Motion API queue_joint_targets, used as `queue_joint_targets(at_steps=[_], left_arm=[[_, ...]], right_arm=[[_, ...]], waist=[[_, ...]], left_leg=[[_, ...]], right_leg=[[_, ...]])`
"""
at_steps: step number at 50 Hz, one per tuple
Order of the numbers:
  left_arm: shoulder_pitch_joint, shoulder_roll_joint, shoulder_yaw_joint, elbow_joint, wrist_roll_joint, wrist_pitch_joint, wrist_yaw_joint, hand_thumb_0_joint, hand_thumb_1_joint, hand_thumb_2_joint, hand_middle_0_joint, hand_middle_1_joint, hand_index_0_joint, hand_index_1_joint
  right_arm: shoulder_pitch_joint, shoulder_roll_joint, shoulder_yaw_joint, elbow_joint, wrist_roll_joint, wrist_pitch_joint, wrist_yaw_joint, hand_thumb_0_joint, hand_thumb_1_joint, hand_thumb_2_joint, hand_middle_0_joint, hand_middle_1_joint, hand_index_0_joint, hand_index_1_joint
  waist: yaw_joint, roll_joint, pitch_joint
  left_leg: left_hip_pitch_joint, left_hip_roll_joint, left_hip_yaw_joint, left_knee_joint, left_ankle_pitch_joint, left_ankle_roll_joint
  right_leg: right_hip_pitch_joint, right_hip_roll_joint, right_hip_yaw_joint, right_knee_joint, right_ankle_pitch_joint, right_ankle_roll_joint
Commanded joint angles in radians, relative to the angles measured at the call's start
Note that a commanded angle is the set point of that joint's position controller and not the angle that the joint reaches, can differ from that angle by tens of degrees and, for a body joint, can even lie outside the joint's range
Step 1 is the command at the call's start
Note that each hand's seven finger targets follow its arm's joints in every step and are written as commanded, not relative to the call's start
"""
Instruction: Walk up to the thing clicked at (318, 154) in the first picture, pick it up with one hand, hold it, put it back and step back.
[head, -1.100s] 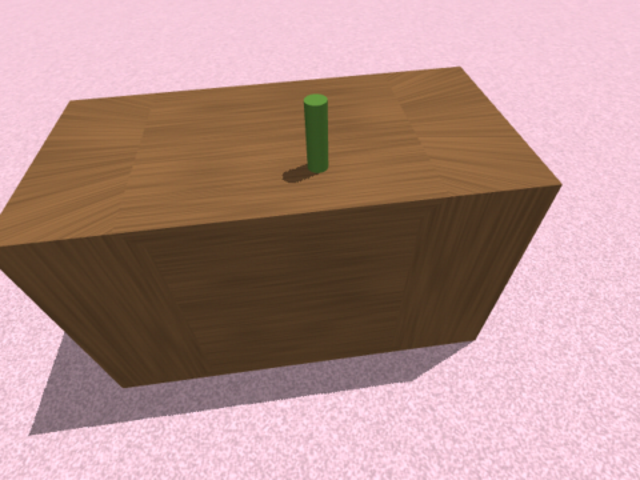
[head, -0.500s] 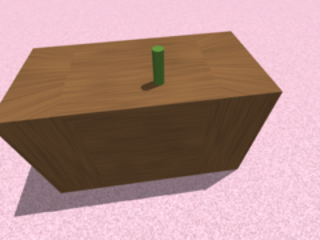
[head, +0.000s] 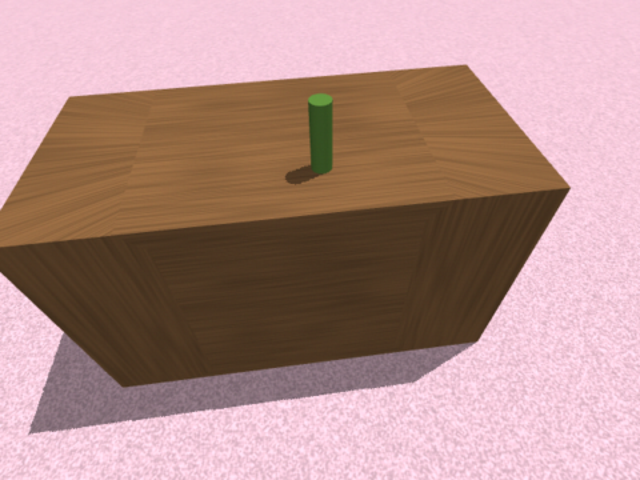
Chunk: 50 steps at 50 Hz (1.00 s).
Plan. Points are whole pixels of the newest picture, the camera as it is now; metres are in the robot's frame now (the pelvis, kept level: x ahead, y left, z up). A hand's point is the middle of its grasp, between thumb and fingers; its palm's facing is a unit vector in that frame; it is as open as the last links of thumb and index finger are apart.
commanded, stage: stand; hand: right
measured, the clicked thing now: (321, 136) +0.78 +0.06 +0.00
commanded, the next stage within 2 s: walk up in 0.02 s
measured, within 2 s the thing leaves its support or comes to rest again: neither
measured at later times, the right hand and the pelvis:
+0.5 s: hand out of the picture +0.16 -0.13 -0.16, palm faces -0.13 +0.93 -0.35, open 7.4 cm; pelvis +0.08 +0.13 -0.03, yaw +9 degrees
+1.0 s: hand (375, 351) +0.37 -0.05 -0.17, palm faces -0.29 +0.90 -0.33, open 7.4 cm; pelvis +0.22 +0.19 -0.02, yaw +13 degrees
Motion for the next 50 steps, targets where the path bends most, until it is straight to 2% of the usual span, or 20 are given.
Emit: queue_joint_targets(at_steps=[1, 3, 5, 8, 13, 17, 18, 19, 20, 21, 25, 30, 35, 36, 37, 38, 39, 40, 45, 50], left_arm=[[0.094, 0.337, 0.103, -0.081, -0.002, -0.050, 0.028, 0.000, 0.900, 0.900, -0.200, -0.300, -0.200, -0.300], [0.214, 0.414, 0.150, -0.062, 0.024, -0.059, 0.044, 0.000, 0.900, 0.900, -0.200, -0.300, -0.200, -0.300], [0.115, 0.402, 0.157, -0.142, 0.027, -0.071, 0.053, 0.000, 0.900, 0.900, -0.200, -0.300, -0.200, -0.300], [0.029, 0.350, 0.142, -0.202, 0.030, -0.089, 0.053, 0.000, 0.900, 0.900, -0.200, -0.300, -0.200, -0.300], [0.067, 0.366, 0.147, -0.240, 0.032, -0.096, 0.037, 0.000, 0.900, 0.900, -0.200, -0.300, -0.200, -0.300], [0.055, 0.321, 0.127, -0.262, 0.029, -0.074, 0.030, 0.000, 0.900, 0.900, -0.200, -0.300, -0.200, -0.300], [0.118, 0.248, 0.106, -0.268, 0.024, -0.065, 0.026, 0.000, 0.900, 0.900, -0.200, -0.300, -0.200, -0.300], [0.144, 0.188, 0.084, -0.295, 0.008, -0.061, 0.023, 0.000, 0.900, 0.900, -0.200, -0.300, -0.200, -0.300], [0.114, 0.285, 0.100, -0.301, -0.001, -0.058, 0.031, 0.000, 0.900, 0.900, -0.200, -0.300, -0.200, -0.300], [0.089, 0.318, 0.099, -0.294, 0.004, -0.060, 0.032, 0.000, 0.900, 0.900, -0.200, -0.300, -0.200, -0.300], [0.234, 0.320, 0.110, -0.222, -0.021, -0.058, 0.008, 0.000, 0.900, 0.900, -0.200, -0.300, -0.200, -0.300], [0.183, 0.287, 0.115, -0.273, 0.001, -0.070, -0.005, 0.000, 0.900, 0.900, -0.200, -0.300, -0.200, -0.300], [0.322, 0.265, 0.134, -0.243, 0.011, -0.095, 0.012, 0.000, 0.900, 0.900, -0.200, -0.300, -0.200, -0.300], [0.357, 0.289, 0.144, -0.243, 0.017, -0.098, 0.021, 0.000, 0.900, 0.900, -0.200, -0.300, -0.200, -0.300], [0.390, 0.340, 0.158, -0.256, 0.030, -0.104, 0.031, 0.000, 0.900, 0.900, -0.200, -0.300, -0.200, -0.300], [0.330, 0.387, 0.158, -0.298, 0.025, -0.108, 0.033, 0.000, 0.900, 0.900, -0.200, -0.300, -0.200, -0.300], [0.251, 0.392, 0.153, -0.320, 0.012, -0.099, 0.035, 0.000, 0.900, 0.900, -0.200, -0.300, -0.200, -0.300], [0.235, 0.386, 0.149, -0.331, 0.011, -0.096, 0.034, 0.000, 0.900, 0.900, -0.200, -0.300, -0.200, -0.300], [0.210, 0.310, 0.117, -0.338, 0.006, -0.105, 0.028, 0.000, 0.900, 0.900, -0.200, -0.300, -0.200, -0.300], [0.189, 0.296, 0.105, -0.351, 0.011, -0.073, 0.025, 0.000, 0.900, 0.900, -0.200, -0.300, -0.200, -0.300]], right_arm=[[-0.007, -0.291, -0.106, -0.133, -0.027, -0.001, 0.017, 0.000, -0.900, -0.900, 0.200, 0.300, 0.200, 0.300], [-0.075, -0.246, -0.110, -0.195, -0.046, 0.027, 0.045, 0.000, -0.900, -0.900, 0.200, 0.300, 0.200, 0.300], [-0.036, -0.257, -0.124, -0.219, -0.055, 0.041, 0.063, 0.000, -0.900, -0.900, 0.200, 0.300, 0.200, 0.300], [0.042, -0.255, -0.146, -0.231, -0.042, 0.044, 0.092, 0.000, -0.900, -0.900, 0.200, 0.300, 0.200, 0.300], [0.031, -0.226, -0.156, -0.288, -0.037, 0.032, 0.114, 0.000, -0.900, -0.900, 0.200, 0.300, 0.200, 0.300], [0.304, -0.268, -0.201, -0.200, -0.032, 0.020, 0.095, 0.000, -0.900, -0.900, 0.200, 0.300, 0.200, 0.300], [0.412, -0.337, -0.224, -0.182, -0.037, 0.016, 0.080, 0.000, -0.900, -0.900, 0.200, 0.300, 0.200, 0.300], [0.409, -0.412, -0.229, -0.217, -0.044, 0.011, 0.068, 0.000, -0.900, -0.900, 0.200, 0.300, 0.200, 0.300], [0.319, -0.466, -0.226, -0.253, -0.012, 0.008, 0.073, 0.000, -0.900, -0.900, 0.200, 0.300, 0.200, 0.300], [0.256, -0.472, -0.227, -0.278, -0.002, 0.012, 0.072, 0.000, -0.900, -0.900, 0.200, 0.300, 0.200, 0.300], [0.163, -0.342, -0.173, -0.324, -0.002, -0.015, 0.048, 0.000, -0.900, -0.900, 0.200, 0.300, 0.200, 0.300], [0.225, -0.317, -0.165, -0.354, -0.014, -0.029, 0.054, 0.000, -0.900, -0.900, 0.200, 0.300, 0.200, 0.300], [0.150, -0.257, -0.136, -0.408, -0.006, -0.015, 0.055, 0.000, -0.900, -0.900, 0.200, 0.300, 0.200, 0.300], [0.178, -0.210, -0.118, -0.410, -0.001, -0.014, 0.049, 0.000, -0.900, -0.900, 0.200, 0.300, 0.200, 0.300], [0.206, -0.163, -0.102, -0.417, 0.009, -0.015, 0.044, 0.000, -0.900, -0.900, 0.200, 0.300, 0.200, 0.300], [0.264, -0.170, -0.102, -0.397, 0.002, -0.004, 0.033, 0.000, -0.900, -0.900, 0.200, 0.300, 0.200, 0.300], [0.283, -0.264, -0.125, -0.376, -0.003, 0.010, 0.020, 0.000, -0.900, -0.900, 0.200, 0.300, 0.200, 0.300], [0.264, -0.285, -0.132, -0.370, -0.004, 0.009, 0.016, 0.000, -0.900, -0.900, 0.200, 0.300, 0.200, 0.300], [0.282, -0.233, -0.121, -0.323, 0.009, -0.001, 0.017, 0.000, -0.900, -0.900, 0.200, 0.300, 0.200, 0.300], [0.178, -0.194, -0.104, -0.323, 0.014, -0.019, 0.007, 0.000, -0.900, -0.900, 0.200, 0.300, 0.200, 0.300]], waist=[[0.035, 0.067, -0.138], [0.103, -0.101, -0.017], [0.064, -0.057, 0.066], [-0.005, -0.060, 0.088], [0.012, -0.166, 0.045], [-0.130, 0.022, -0.092], [-0.178, 0.226, -0.115], [-0.163, 0.442, -0.066], [-0.134, 0.324, -0.074], [-0.103, 0.257, -0.010], [-0.001, 0.168, 0.024], [-0.033, 0.157, 0.056], [0.058, 0.060, -0.012], [0.077, -0.023, -0.045], [0.104, -0.204, -0.063], [0.052, -0.219, -0.026], [0.028, -0.094, -0.009], [0.026, -0.102, 0.045], [0.001, -0.155, 0.005], [0.025, -0.222, -0.072]], left_leg=[[-0.107, 0.052, -0.076, 0.106, -0.072, 0.068], [-0.449, 0.016, -0.030, 0.481, -0.341, 0.035], [-0.524, 0.083, -0.131, 0.630, -0.298, 0.024], [-0.483, 0.137, -0.160, 0.625, -0.232, -0.002], [-0.301, 0.126, -0.040, 0.400, -0.144, -0.018], [0.112, 0.006, 0.103, 0.250, -0.022, 0.003], [0.214, 0.037, -0.030, 0.189, -0.176, 0.054], [0.171, 0.231, -0.460, -0.001, -0.385, 0.130], [0.056, 0.338, -0.719, -0.153, -0.588, 0.245], [-0.053, 0.372, -0.748, -0.191, -0.676, 0.281], [-0.155, 0.211, -0.338, -0.059, -0.371, 0.194], [-0.169, 0.218, -0.280, -0.060, -0.216, 0.251], [-0.357, 0.155, -0.161, 0.178, -0.114, 0.180], [-0.398, 0.107, -0.115, 0.298, -0.095, 0.141], [-0.476, -0.009, -0.034, 0.557, -0.155, 0.082], [-0.538, -0.087, -0.071, 0.721, -0.358, 0.037], [-0.502, -0.028, -0.132, 0.789, -0.387, 0.039], [-0.513, -0.003, -0.142, 0.818, -0.392, 0.037], [-0.391, -0.004, -0.121, 0.718, -0.230, 0.004], [-0.229, -0.009, 0.028, 0.383, -0.118, -0.013]], right_leg=[[0.165, -0.107, 0.074, 0.044, -0.102, -0.079], [0.199, -0.359, 0.373, -0.150, -0.465, -0.218], [0.045, -0.459, 0.425, -0.184, -0.496, -0.280], [0.003, -0.373, 0.239, -0.156, -0.293, -0.246], [-0.047, -0.283, 0.013, -0.026, 0.006, -0.190], [-0.223, -0.167, -0.144, 0.421, 0.009, -0.108], [-0.370, -0.099, -0.162, 0.709, -0.130, -0.079], [-0.569, 0.029, -0.093, 0.895, -0.491, -0.054], [-0.541, -0.003, 0.010, 0.920, -0.474, -0.077], [-0.527, -0.052, 0.043, 0.942, -0.423, -0.081], [-0.411, -0.119, 0.020, 0.753, -0.191, -0.068], [-0.350, -0.085, -0.026, 0.473, -0.176, -0.031], [0.035, 0.005, -0.077, 0.268, 0.018, -0.041], [0.131, -0.015, -0.026, 0.207, -0.001, -0.051], [0.158, -0.188, 0.258, 0.041, -0.192, -0.112], [0.082, -0.402, 0.592, -0.084, -0.295, -0.175], [-0.009, -0.456, 0.638, -0.080, -0.430, -0.280], [-0.075, -0.458, 0.628, -0.074, -0.390, -0.329], [-0.106, -0.249, 0.158, 0.038, 0.201, -0.218], [-0.104, -0.207, -0.008, 0.236, 0.558, -0.199]])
